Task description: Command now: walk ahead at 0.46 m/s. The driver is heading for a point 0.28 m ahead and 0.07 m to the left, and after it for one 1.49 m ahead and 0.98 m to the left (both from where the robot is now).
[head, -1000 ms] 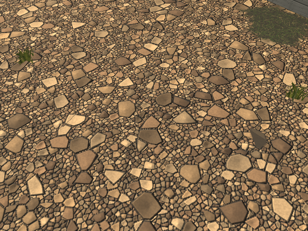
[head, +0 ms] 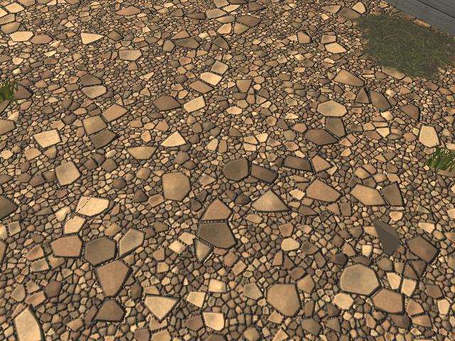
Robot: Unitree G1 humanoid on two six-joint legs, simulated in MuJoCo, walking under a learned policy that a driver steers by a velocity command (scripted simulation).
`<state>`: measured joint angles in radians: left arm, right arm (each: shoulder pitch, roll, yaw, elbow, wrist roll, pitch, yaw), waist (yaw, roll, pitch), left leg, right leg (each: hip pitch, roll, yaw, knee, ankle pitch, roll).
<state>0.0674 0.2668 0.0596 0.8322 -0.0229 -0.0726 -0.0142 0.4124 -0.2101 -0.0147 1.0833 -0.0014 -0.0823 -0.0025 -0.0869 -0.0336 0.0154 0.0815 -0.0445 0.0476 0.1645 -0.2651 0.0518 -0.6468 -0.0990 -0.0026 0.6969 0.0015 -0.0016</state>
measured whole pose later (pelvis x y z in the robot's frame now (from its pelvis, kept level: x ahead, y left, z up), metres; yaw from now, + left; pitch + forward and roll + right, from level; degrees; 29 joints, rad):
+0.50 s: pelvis +0.29 -0.04 +0.00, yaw +12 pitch +0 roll -3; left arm 0.29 0.26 0.07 0.98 0.01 -0.11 0.00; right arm 0.16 -0.28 -0.08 0.87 0.02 -0.04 0.00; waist 0.05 0.04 0.03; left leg -0.70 0.14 -0.06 0.90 -0.06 0.03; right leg -0.02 0.04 -0.21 0.22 -0.21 -0.03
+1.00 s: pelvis +0.56 +0.10 +0.00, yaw +29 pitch +2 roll -1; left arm 0.03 0.30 0.07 0.79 0.01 -0.10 0.00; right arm 0.33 -0.26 -0.07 0.78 0.02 -0.06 0.00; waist -0.05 -0.03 0.04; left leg -0.16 -0.10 -0.09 0.32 -0.19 0.09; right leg -0.66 -0.10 0.09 0.78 -0.08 0.05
